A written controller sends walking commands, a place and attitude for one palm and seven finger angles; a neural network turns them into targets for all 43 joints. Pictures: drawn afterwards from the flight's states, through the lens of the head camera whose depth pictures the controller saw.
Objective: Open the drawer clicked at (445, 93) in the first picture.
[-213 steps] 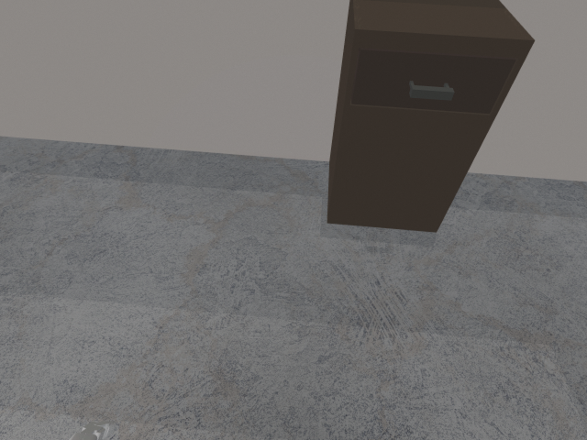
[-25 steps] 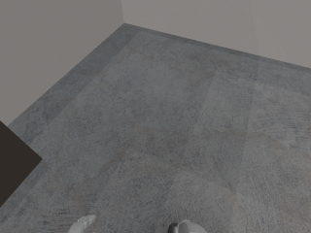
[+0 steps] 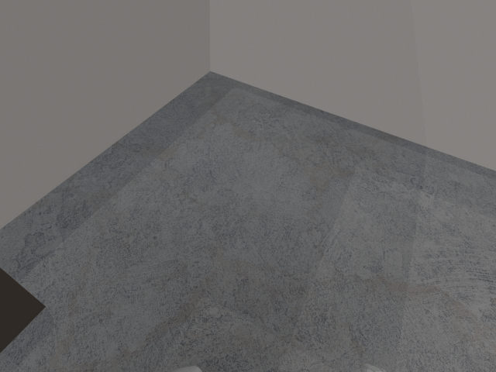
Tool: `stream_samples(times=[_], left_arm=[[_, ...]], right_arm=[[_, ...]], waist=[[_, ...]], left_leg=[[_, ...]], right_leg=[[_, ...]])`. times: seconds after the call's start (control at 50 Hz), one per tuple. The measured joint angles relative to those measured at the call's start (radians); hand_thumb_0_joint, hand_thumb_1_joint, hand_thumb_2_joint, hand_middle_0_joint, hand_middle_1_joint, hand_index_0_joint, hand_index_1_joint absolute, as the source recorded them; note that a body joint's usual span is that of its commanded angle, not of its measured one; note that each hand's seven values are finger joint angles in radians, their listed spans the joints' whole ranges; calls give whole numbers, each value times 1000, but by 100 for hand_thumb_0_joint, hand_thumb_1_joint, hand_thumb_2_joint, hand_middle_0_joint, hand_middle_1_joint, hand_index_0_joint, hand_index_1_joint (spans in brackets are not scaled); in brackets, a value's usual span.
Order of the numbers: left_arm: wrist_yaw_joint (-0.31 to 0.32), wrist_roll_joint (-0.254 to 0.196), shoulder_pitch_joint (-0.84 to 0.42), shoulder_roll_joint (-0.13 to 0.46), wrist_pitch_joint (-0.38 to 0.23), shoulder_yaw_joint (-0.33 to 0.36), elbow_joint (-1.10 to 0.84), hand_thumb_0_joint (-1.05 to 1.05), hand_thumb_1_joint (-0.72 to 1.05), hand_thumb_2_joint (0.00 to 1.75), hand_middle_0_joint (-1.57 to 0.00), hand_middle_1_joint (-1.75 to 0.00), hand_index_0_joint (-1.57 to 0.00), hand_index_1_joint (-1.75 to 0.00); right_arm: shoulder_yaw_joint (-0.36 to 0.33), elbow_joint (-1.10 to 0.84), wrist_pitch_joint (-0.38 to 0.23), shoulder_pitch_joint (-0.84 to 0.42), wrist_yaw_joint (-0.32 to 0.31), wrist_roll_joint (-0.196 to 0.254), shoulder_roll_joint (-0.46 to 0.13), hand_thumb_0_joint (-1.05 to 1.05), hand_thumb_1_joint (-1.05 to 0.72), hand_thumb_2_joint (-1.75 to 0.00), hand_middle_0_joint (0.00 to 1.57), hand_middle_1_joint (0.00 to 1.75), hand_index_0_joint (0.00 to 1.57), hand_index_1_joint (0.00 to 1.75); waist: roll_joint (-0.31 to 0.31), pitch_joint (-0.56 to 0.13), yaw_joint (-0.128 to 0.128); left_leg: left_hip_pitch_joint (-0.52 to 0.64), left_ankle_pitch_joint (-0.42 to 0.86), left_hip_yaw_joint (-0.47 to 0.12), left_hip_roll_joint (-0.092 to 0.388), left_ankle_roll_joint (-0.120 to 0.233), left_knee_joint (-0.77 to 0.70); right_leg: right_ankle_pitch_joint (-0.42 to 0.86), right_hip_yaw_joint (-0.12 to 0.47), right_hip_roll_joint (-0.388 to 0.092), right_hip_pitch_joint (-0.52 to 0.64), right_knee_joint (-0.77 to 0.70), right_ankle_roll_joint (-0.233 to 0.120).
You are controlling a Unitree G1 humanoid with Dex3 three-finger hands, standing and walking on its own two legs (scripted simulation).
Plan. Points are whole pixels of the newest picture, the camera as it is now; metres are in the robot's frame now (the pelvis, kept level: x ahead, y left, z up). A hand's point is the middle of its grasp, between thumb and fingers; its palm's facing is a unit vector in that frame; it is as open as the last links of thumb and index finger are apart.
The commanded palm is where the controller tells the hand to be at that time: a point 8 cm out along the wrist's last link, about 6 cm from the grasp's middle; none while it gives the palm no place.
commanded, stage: turn to face it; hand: left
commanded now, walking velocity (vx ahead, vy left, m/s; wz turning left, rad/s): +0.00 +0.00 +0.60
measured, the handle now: out of the picture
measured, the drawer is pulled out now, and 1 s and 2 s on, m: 0.00 0.00 0.00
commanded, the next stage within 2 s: take the last steps up to it in 1.82 s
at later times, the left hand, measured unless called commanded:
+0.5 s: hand out of the picture +0.14 +0.18 -0.13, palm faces +0.25 -0.93 -0.26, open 7.4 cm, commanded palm none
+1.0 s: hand out of the picture -0.06 +0.22 -0.17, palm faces +0.58 -0.77 -0.26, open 7.4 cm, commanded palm none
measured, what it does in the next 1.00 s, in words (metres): steps on the spot, turning left: right foot, then left foot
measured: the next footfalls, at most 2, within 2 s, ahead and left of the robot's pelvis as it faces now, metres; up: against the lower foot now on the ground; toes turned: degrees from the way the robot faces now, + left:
right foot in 0.44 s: +0.13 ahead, -0.13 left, +0.00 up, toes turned +9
left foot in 0.86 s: +0.02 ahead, +0.11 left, +0.00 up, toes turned +38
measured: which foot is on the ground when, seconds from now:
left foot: down 0.00-0.44, up 0.46-0.84, down 0.86-1.00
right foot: up 0.00-0.42, down 0.44-0.86, up 0.88-1.00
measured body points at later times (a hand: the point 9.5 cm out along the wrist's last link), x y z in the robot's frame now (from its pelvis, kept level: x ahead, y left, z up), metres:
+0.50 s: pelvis +0.05 -0.03 +0.01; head +0.08 -0.05 +0.46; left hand +0.12 +0.23 -0.11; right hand +0.12 -0.26 -0.15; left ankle +0.07 +0.09 -0.69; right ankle +0.09 -0.14 -0.72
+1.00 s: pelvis +0.03 +0.01 +0.01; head +0.06 +0.06 +0.45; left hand -0.09 +0.26 -0.15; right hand +0.29 -0.14 -0.11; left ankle -0.01 +0.09 -0.72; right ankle +0.09 -0.14 -0.65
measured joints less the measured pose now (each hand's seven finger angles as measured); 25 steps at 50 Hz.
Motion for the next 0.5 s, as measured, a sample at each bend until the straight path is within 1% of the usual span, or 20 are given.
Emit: stream_samples(times=[0.04,0.06,0.1,0.16,0.22,0.3,0.36,0.4,0.42,0.44,0.46,0.48,0.5], left_arm=[[3,1,-14,-1,13,-3,6,0,91,90,-20,-30,-20,-30],[2,3,-27,-1,16,-3,4,0,91,90,-20,-30,-20,-30],[1,4,-58,-3,21,-2,-14,0,91,90,-20,-30,-20,-30],[4,4,-102,-11,30,3,-56,0,91,90,-20,-30,-20,-30],[10,5,-145,-8,43,15,-96,0,92,90,-20,-30,-20,-30],[12,2,-195,-1,59,24,-137,0,92,90,-20,-30,-20,-30],[14,-2,-225,-1,62,25,-165,0,92,90,-20,-30,-20,-30],[14,-5,-236,-3,58,22,-186,0,91,90,-20,-30,-20,-30],[14,-7,-237,-3,53,20,-196,0,91,90,-20,-30,-20,-30],[16,-5,-235,-4,45,18,-207,0,91,90,-20,-30,-20,-30],[19,0,-236,-10,40,15,-212,0,91,90,-20,-30,-20,-30],[20,2,-233,-14,37,10,-218,0,91,90,-20,-30,-20,-30],[21,3,-229,-16,37,5,-223,0,91,90,-20,-30,-20,-30]], right_arm=[[9,5,2,15,-11,4,13,0,-92,-89,19,30,20,30],[12,11,4,26,-15,6,20,0,-92,-89,20,30,20,30],[8,25,10,52,-27,13,30,0,-92,-89,20,30,20,30],[-4,40,28,84,-31,15,15,-1,-95,-89,20,30,20,30],[-8,52,51,116,-23,11,10,-1,-95,-89,20,30,20,30],[-17,54,75,148,-16,6,10,0,-93,-89,20,30,20,30],[-25,46,90,160,-12,3,6,0,-92,-89,20,30,20,30],[-32,39,99,163,-9,3,1,1,-92,-89,20,30,20,30],[-36,34,103,165,-8,5,-2,1,-92,-89,20,30,20,30],[-40,28,106,168,-5,9,-7,1,-91,-89,20,30,20,30],[-45,24,112,161,-4,12,-15,1,-91,-89,20,30,20,30],[-50,18,118,154,-4,11,-21,1,-91,-89,20,30,20,30],[-55,13,124,149,-3,9,-27,1,-91,-89,20,30,20,30]], waist=[[-5,5,-8],[-6,7,-13],[-5,9,-18],[2,9,-31],[6,7,-43],[20,4,-67],[40,3,-85],[53,0,-90],[57,-3,-91],[61,-8,-87],[75,-3,-84],[80,0,-85],[79,1,-86]], left_leg=[[23,-28,5,-13,15,-10],[38,-24,3,-21,12,-32],[62,-4,-5,-42,16,-85],[81,21,-23,-70,27,-142],[86,30,-50,-89,28,-165],[81,29,-92,-105,19,-163],[66,24,-129,-112,6,-145],[50,17,-152,-118,-6,-125],[39,11,-164,-123,-13,-108],[22,-1,-174,-128,-22,-80],[-2,-72,-185,-127,-38,-22],[-33,-157,-185,-130,-52,68],[-67,-210,-177,-132,-64,173]], right_leg=[[-26,10,-5,-97,215,3],[-13,7,-12,-138,272,9],[28,9,-30,-204,299,24],[77,24,-49,-272,261,43],[104,40,-55,-307,220,58],[105,50,-47,-298,134,66],[98,50,-28,-252,30,63],[127,47,-13,-202,-68,58],[165,41,-9,-165,-143,55],[195,35,-8,-133,-214,38],[209,23,-4,-130,-217,14],[211,8,-10,-126,-212,-3],[210,-6,-19,-117,-214,-14]])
